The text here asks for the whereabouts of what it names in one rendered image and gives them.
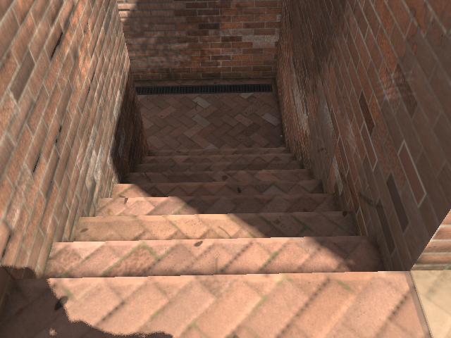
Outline stairs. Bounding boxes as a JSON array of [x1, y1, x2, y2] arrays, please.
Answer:
[[43, 147, 385, 279]]

